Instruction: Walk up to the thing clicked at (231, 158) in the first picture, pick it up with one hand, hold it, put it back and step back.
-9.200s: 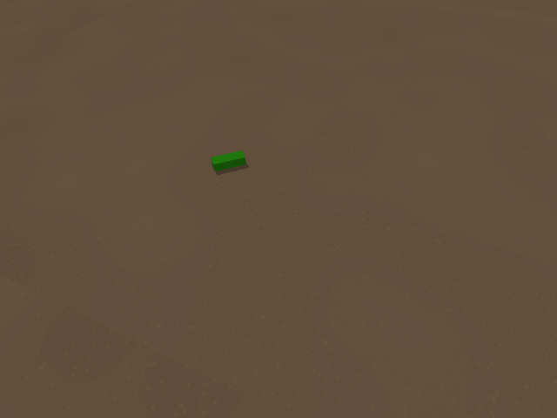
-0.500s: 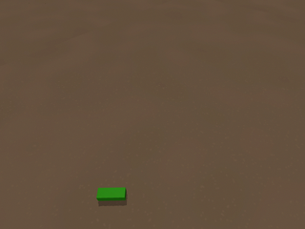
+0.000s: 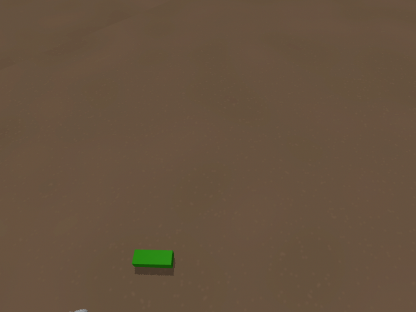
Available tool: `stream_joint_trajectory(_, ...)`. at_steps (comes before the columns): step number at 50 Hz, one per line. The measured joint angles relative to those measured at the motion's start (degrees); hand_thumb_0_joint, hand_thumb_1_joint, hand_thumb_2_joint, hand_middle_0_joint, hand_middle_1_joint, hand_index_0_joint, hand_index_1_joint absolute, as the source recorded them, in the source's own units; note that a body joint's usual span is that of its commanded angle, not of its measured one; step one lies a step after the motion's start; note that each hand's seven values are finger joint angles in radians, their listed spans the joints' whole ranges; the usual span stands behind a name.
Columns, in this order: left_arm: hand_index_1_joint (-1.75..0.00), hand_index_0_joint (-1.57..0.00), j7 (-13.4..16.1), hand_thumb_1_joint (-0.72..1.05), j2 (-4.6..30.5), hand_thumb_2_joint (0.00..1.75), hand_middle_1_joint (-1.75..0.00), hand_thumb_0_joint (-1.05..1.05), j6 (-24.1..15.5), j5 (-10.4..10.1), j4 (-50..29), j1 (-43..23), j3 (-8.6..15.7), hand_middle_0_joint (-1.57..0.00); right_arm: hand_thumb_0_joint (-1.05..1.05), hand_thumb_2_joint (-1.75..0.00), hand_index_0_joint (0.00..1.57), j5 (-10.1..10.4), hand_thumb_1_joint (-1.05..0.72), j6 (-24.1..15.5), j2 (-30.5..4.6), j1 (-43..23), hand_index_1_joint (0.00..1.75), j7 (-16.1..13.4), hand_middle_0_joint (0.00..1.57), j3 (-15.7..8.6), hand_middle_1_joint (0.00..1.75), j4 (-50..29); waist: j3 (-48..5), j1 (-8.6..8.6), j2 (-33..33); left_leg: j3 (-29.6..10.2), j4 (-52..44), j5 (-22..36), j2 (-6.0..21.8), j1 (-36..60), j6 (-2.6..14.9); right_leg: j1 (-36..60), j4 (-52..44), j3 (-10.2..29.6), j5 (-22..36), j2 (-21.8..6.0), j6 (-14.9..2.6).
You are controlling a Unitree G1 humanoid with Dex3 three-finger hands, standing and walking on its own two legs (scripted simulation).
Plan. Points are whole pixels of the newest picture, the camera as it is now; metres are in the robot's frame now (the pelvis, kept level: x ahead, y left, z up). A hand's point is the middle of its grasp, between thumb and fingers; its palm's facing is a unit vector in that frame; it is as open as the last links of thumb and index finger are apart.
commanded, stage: walk up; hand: left
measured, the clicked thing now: (153, 258) +0.43 +0.29 -0.74
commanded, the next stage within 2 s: stand in 1.66 s
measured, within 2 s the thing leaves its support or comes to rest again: neither
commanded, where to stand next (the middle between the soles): +0.02 +0.03 m, yaw -1 degrees
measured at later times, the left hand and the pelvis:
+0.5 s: hand out of the picture +0.10 +0.28 -0.14, palm faces -0.01 -0.93 -0.36, open 7.3 cm; pelvis +0.00 +0.02 +0.01, yaw -1 degrees
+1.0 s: hand out of the picture +0.05 +0.27 -0.14, palm faces +0.00 -0.94 -0.34, open 7.3 cm; pelvis -0.02 +0.01 +0.02, yaw +0 degrees
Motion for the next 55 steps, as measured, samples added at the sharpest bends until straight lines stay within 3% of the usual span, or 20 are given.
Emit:
stream_joint_trajectory(2,-0.30,-0.21,0.25,0.90,0.78,0.90,-0.30,0.00,0.78,-0.67,0.23,-1.48,0.18,-0.21,0.01,-0.89,0.21,-0.10,-0.90,-0.52,0.88,-1.07,0.30,-0.13,0.20,-0.10,0.30,0.15,0.52,0.14,-2.47,1.15,-1.00,0.68,-1.56,1.06,-0.86,-0.76,2.76,1.01,-1.20,-1.84,0.51)
stream_joint_trajectory(6,-0.30,-0.20,0.44,0.91,1.78,0.90,-0.30,0.00,1.36,-1.14,1.00,-3.60,-0.19,-0.21,0.01,-0.89,0.21,0.68,-0.90,-0.98,1.49,-3.20,0.30,0.07,0.21,0.69,0.30,-0.10,-0.08,0.06,-3.04,1.07,-0.66,-0.63,-1.18,0.81,-0.67,-0.33,1.20,2.77,0.10,-0.80,-0.18)
stream_joint_trajectory(9,-0.30,-0.20,0.34,0.91,2.64,0.90,-0.30,0.00,0.97,-0.99,1.96,-4.48,-0.40,-0.21,0.01,-0.89,0.21,1.11,-0.90,-1.06,1.81,-5.44,0.30,-0.07,0.21,1.16,0.30,-0.39,-0.43,0.29,-3.45,1.66,-0.66,-0.84,-1.10,0.75,-0.64,0.71,-1.39,3.36,-0.14,-0.80,1.71)
stream_joint_trajectory(20,-0.30,-0.20,-0.08,0.91,2.19,0.90,-0.30,0.00,1.16,-0.58,6.31,-5.64,-1.52,-0.20,0.01,-0.89,0.21,1.40,-0.90,-1.05,2.06,-10.15,0.30,0.11,0.21,1.75,0.30,1.37,-1.15,0.69,-1.83,2.14,-6.44,2.60,-1.84,4.15,-0.21,3.66,-6.40,3.69,3.14,-1.56,2.42)
stream_joint_trajectory(36,-0.30,-0.20,-0.77,0.91,0.69,0.90,-0.30,0.00,1.08,0.32,10.36,-2.95,-0.91,-0.20,0.01,-0.89,0.21,0.93,-0.90,-0.36,2.03,-7.63,0.30,1.01,0.21,1.65,0.30,6.66,-1.94,0.60,-1.17,1.71,-13.03,7.68,-1.46,6.16,-0.64,5.83,-13.13,3.17,8.20,-1.11,2.20)
stream_joint_trajectory(55,-0.30,-0.20,-0.86,0.91,0.51,0.90,-0.30,0.00,1.07,0.51,10.12,-1.89,-0.13,-0.20,0.01,-0.89,0.21,0.71,-0.90,-0.75,1.93,-5.10,0.30,0.80,0.21,1.42,0.30,7.37,-3.00,-0.01,-0.94,0.74,-12.24,7.53,-1.13,4.03,-1.12,4.07,-12.44,2.27,7.81,-0.72,1.64)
